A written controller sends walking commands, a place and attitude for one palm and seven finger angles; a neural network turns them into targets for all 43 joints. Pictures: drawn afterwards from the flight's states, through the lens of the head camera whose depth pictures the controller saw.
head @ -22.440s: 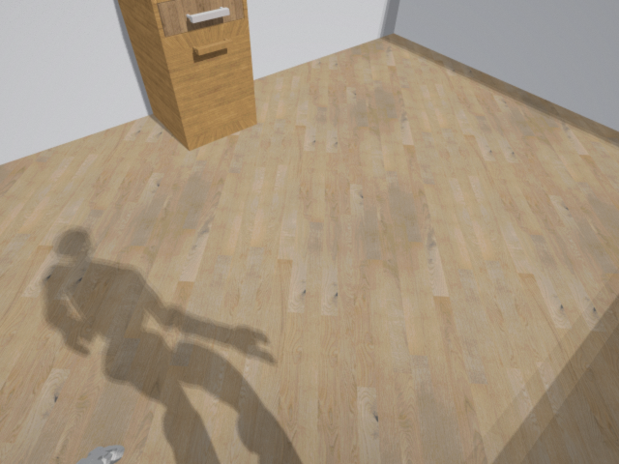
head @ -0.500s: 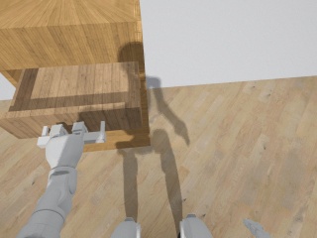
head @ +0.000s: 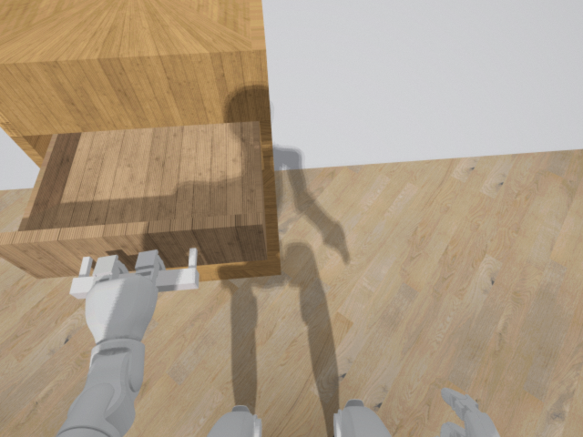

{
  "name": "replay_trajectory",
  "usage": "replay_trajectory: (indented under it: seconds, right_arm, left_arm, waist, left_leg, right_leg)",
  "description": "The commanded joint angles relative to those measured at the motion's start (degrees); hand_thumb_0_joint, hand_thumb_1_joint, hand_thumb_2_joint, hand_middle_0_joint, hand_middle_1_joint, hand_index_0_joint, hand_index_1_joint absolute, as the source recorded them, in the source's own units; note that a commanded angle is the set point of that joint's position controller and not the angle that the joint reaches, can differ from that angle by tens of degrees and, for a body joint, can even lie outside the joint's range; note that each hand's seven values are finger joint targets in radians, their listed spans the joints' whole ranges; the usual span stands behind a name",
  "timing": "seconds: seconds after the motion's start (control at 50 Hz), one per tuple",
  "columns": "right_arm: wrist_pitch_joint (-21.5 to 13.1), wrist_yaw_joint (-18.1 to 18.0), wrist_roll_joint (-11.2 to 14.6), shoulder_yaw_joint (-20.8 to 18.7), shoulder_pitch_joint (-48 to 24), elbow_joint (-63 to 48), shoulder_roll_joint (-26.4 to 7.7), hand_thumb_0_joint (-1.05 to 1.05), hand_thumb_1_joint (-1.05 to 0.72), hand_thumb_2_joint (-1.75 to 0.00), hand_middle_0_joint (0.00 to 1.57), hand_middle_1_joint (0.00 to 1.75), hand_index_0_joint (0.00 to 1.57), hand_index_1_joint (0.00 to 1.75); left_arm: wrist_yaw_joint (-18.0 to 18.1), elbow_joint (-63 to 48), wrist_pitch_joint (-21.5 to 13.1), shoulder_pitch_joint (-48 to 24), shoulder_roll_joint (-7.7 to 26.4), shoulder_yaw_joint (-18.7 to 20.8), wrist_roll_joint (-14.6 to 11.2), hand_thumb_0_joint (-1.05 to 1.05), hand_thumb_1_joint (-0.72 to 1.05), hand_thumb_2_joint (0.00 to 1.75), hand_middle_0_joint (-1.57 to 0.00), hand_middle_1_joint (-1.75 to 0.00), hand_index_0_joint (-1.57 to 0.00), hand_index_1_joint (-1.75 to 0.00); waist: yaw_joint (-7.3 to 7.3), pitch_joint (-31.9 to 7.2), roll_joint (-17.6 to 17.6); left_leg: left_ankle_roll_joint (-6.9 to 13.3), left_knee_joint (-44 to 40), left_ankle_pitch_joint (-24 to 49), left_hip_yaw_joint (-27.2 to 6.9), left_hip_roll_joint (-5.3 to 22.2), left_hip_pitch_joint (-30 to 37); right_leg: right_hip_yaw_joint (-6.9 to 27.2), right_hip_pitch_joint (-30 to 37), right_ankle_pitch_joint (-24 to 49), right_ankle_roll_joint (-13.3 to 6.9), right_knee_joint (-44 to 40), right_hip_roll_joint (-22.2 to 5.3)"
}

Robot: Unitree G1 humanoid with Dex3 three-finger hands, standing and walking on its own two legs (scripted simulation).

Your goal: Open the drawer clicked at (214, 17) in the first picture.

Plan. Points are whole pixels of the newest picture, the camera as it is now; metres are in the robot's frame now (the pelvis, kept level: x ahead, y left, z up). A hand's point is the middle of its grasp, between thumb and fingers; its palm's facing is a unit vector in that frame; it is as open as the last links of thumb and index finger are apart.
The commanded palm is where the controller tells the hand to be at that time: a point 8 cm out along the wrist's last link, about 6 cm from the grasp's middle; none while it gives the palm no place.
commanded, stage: pull the drawer open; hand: left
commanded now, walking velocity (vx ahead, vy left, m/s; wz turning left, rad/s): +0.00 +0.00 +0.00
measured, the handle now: (138, 270) +0.35 +0.25 -0.05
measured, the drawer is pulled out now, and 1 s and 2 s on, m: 0.21 0.28 0.30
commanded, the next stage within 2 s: open the thumb to release the handle in 1.62 s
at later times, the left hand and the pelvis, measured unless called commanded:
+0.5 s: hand (136, 336) +0.26 +0.24 -0.07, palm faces -0.04 -0.03 -1.00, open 6.0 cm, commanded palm +0.22 +0.23 -0.02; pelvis +0.00 +0.00 +0.00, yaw +0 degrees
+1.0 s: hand (132, 363) +0.23 +0.23 -0.07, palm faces -0.05 -0.03 -1.00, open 6.0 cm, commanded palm +0.18 +0.23 -0.02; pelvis +0.00 -0.01 -0.01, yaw +0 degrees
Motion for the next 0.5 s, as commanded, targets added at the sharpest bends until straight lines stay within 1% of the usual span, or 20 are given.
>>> replay_trajectory:
  seconds: [0.0,0.02,0.04,0.06,0.08,0.12,0.14,0.16,0.18,0.2,0.22,0.28,0.3,0.32,0.34,0.36,0.4,0.44,0.46,0.48]
  right_arm:
    - [-2.3,-0.9,-0.2,-2.4,0.4,-6.2,-7.9,0.00,-0.90,-0.90,0.20,0.30,0.20,0.30]
    - [-2.3,-0.7,-0.1,-2.4,0.6,-6.8,-7.8,0.00,-0.90,-0.90,0.20,0.30,0.20,0.30]
    - [-2.2,-0.8,-0.1,-2.4,0.2,-6.8,-8.1,0.00,-0.90,-0.90,0.20,0.30,0.20,0.30]
    - [-2.4,-0.9,-0.1,-2.4,-0.1,-6.7,-7.7,0.00,-0.90,-0.90,0.20,0.30,0.20,0.30]
    - [-2.3,-0.7,-0.1,-2.4,0.2,-7.1,-7.7,0.00,-0.90,-0.90,0.20,0.30,0.20,0.30]
    - [-2.4,-0.5,0.0,-2.4,-0.1,-7.4,-7.6,0.00,-0.90,-0.90,0.20,0.30,0.20,0.30]
    - [-2.3,-0.5,0.0,-2.4,-0.4,-7.5,-7.8,0.00,-0.90,-0.90,0.20,0.30,0.20,0.30]
    - [-2.4,-0.6,-0.1,-2.3,-0.8,-7.5,-7.6,0.00,-0.90,-0.90,0.20,0.30,0.20,0.30]
    - [-2.4,-0.6,-0.1,-2.4,-0.6,-7.6,-7.7,0.00,-0.90,-0.90,0.20,0.30,0.20,0.30]
    - [-2.5,-0.7,-0.2,-2.2,-0.9,-7.6,-7.5,0.00,-0.90,-0.90,0.20,0.30,0.20,0.30]
    - [-2.5,-0.6,-0.1,-2.3,-0.8,-7.7,-7.5,0.00,-0.90,-0.90,0.20,0.30,0.20,0.30]
    - [-2.6,-0.7,-0.1,-2.2,-1.4,-8.0,-7.5,0.00,-0.90,-0.90,0.20,0.30,0.20,0.30]
    - [-2.7,-0.8,-0.3,-2.1,-1.9,-7.9,-7.5,0.00,-0.90,-0.90,0.20,0.30,0.20,0.30]
    - [-2.7,-0.6,-0.2,-2.2,-1.6,-8.1,-7.4,0.00,-0.90,-0.90,0.20,0.30,0.20,0.30]
    - [-2.6,-0.7,-0.2,-2.2,-1.8,-8.2,-7.6,0.00,-0.90,-0.90,0.20,0.30,0.20,0.30]
    - [-2.8,-0.8,-0.3,-2.1,-2.3,-7.9,-7.4,0.00,-0.90,-0.90,0.20,0.30,0.20,0.30]
    - [-2.9,-0.8,-0.3,-2.1,-2.3,-8.0,-7.3,0.00,-0.90,-0.90,0.20,0.30,0.20,0.30]
    - [-2.8,-0.6,-0.3,-2.2,-2.4,-8.7,-7.5,0.00,-0.90,-0.90,0.20,0.30,0.20,0.30]
    - [-2.9,-0.6,-0.3,-2.0,-2.8,-8.6,-7.2,0.00,-0.90,-0.90,0.20,0.30,0.20,0.30]
    - [-2.9,-0.4,-0.2,-2.1,-2.5,-8.7,-7.2,0.00,-0.90,-0.90,0.20,0.30,0.20,0.30]
  left_arm:
    - [2.6,-8.3,0.0,3.1,6.7,2.8,0.3,0.00,0.90,0.90,-0.40,-1.35,-0.40,-1.35]
    - [2.5,-9.0,0.2,4.2,5.7,2.2,0.0,0.00,0.90,0.90,-0.40,-1.35,-0.40,-1.35]
    - [2.5,-9.8,0.3,3.8,7.3,3.5,-0.1,0.00,0.90,0.90,-0.40,-1.35,-0.40,-1.35]
    - [2.6,-9.9,0.1,4.7,5.8,2.1,0.4,0.00,0.90,0.90,-0.40,-1.35,-0.40,-1.35]
    - [2.7,-10.5,0.3,6.4,6.2,2.8,0.1,0.00,0.90,0.90,-0.40,-1.35,-0.40,-1.35]
    - [2.6,-11.3,0.5,7.8,4.6,1.2,-0.1,0.00,0.90,0.90,-0.40,-1.35,-0.40,-1.35]
    - [2.6,-12.0,0.6,7.4,5.6,2.2,-0.1,0.00,0.90,0.90,-0.40,-1.35,-0.40,-1.35]
    - [2.7,-11.2,0.5,8.7,4.7,1.4,0.1,0.00,0.90,0.90,-0.40,-1.35,-0.40,-1.35]
    - [2.7,-12.3,0.5,7.9,5.2,1.8,0.0,0.00,0.90,0.90,-0.40,-1.35,-0.40,-1.35]
    - [2.8,-11.8,0.3,9.4,4.9,1.7,0.1,0.00,0.90,0.90,-0.40,-1.35,-0.40,-1.35]
    - [2.7,-12.3,0.3,9.0,5.0,1.6,0.0,0.00,0.90,0.90,-0.40,-1.35,-0.40,-1.35]
    - [3.0,-12.9,0.1,11.5,6.5,3.8,-0.2,0.00,0.90,0.90,-0.40,-1.35,-0.40,-1.35]
    - [3.1,-12.4,0.0,11.4,5.6,2.6,0.1,0.00,0.90,0.90,-0.40,-1.35,-0.40,-1.35]
    - [3.0,-13.4,0.0,11.3,5.3,2.4,-0.1,0.00,0.90,0.90,-0.40,-1.35,-0.40,-1.35]
    - [3.1,-14.2,0.1,11.3,6.3,3.5,-0.1,0.00,0.90,0.90,-0.40,-1.35,-0.40,-1.35]
    - [3.4,-13.5,-0.1,11.8,5.6,2.7,0.2,0.00,0.90,0.90,-0.40,-1.35,-0.40,-1.35]
    - [3.5,-13.4,-0.1,13.9,5.5,3.0,0.1,0.00,0.90,0.90,-0.40,-1.35,-0.40,-1.35]
    - [3.6,-15.9,0.2,14.2,5.9,3.2,-0.1,0.00,0.90,0.90,-0.40,-1.35,-0.40,-1.35]
    - [3.9,-15.8,0.0,16.1,5.6,3.1,0.0,0.00,0.90,0.90,-0.40,-1.35,-0.40,-1.35]
    - [3.9,-16.0,0.2,17.1,5.7,3.3,0.0,0.00,0.90,0.90,-0.40,-1.35,-0.40,-1.35]
  waist:
    - [2.29,-18.0,-0.7]
    - [2.29,-18.7,-0.4]
    - [2.66,-19.5,0.0]
    - [2.65,-19.2,0.3]
    - [3.04,-19.6,0.4]
    - [2.60,-18.6,0.2]
    - [2.72,-18.8,0.5]
    - [2.86,-18.0,-0.2]
    - [2.35,-18.7,-0.7]
    - [2.83,-18.2,-0.6]
    - [2.47,-17.8,-0.5]
    - [3.30,-17.9,-0.7]
    - [2.85,-16.7,-1.1]
    - [2.85,-17.1,-0.6]
    - [3.32,-17.7,0.4]
    - [3.20,-17.3,0.0]
    - [3.28,-16.9,-1.4]
    - [3.49,-18.1,0.3]
    - [4.12,-17.9,0.7]
    - [3.79,-17.5,-0.1]
  left_leg:
    - [0.0,-6.1,33.1,-1.0,-1.8,14.2]
    - [0.0,-6.4,32.3,-0.9,-1.9,14.4]
    - [0.0,-6.4,33.7,-1.1,-1.8,14.6]
    - [-0.1,-6.2,34.6,-1.0,-1.7,15.3]
    - [-0.2,-6.4,35.2,-1.2,-1.6,15.6]
    - [-0.2,-6.5,35.2,-1.2,-1.6,15.7]
    - [-0.2,-6.5,35.5,-1.5,-1.5,15.7]
    - [-0.2,-6.3,34.5,-1.2,-1.7,15.1]
    - [-0.1,-6.2,34.0,-1.3,-1.5,15.5]
    - [-0.1,-6.2,33.9,-1.2,-1.7,14.9]
    - [-0.1,-6.4,32.5,-1.1,-1.7,14.7]
    - [-0.1,-6.3,32.0,-0.9,-1.9,14.1]
    - [-0.1,-6.0,31.1,-0.8,-2.1,13.5]
    - [-0.1,-6.3,30.7,-0.9,-2.0,13.9]
    - [-0.2,-6.4,31.4,-1.0,-2.0,13.9]
    - [-0.1,-6.0,31.2,-0.8,-2.1,13.9]
    - [-0.1,-5.8,31.2,-0.8,-2.1,13.5]
    - [-0.2,-6.0,32.2,-1.0,-2.0,14.2]
    - [-0.2,-5.9,32.9,-0.7,-2.1,14.4]
    - [-0.3,-6.0,33.5,-1.0,-1.9,14.7]
  right_leg:
    - [-2.7,13.1,27.1,-2.9,-4.9,2.2]
    - [-2.8,13.8,26.7,-3.0,-5.1,2.2]
    - [-2.7,14.0,27.2,-3.2,-4.8,2.2]
    - [-2.8,13.3,27.4,-3.0,-4.6,2.2]
    - [-2.9,13.7,27.3,-3.1,-4.6,2.2]
    - [-3.0,13.6,27.4,-3.0,-4.9,2.1]
    - [-3.0,13.5,27.2,-3.2,-4.7,2.2]
    - [-2.9,13.3,27.0,-3.0,-4.8,2.2]
    - [-2.9,13.2,26.9,-3.0,-4.8,2.2]
    - [-2.8,13.4,27.0,-3.0,-4.7,2.2]
    - [-2.7,13.5,26.7,-3.0,-4.9,2.2]
    - [-2.5,14.0,27.1,-3.1,-4.6,2.1]
    - [-2.4,13.5,26.8,-3.0,-4.7,2.2]
    - [-2.6,13.5,26.1,-3.1,-4.8,2.1]
    - [-2.6,13.7,26.0,-3.3,-4.4,2.2]
    - [-2.3,13.2,26.2,-3.1,-4.4,2.2]
    - [-2.2,13.5,27.1,-3.1,-4.3,2.2]
    - [-2.3,14.0,27.4,-3.3,-4.1,2.1]
    - [-2.2,14.0,27.8,-3.2,-4.0,2.1]
    - [-2.4,13.8,27.8,-3.2,-4.0,2.1]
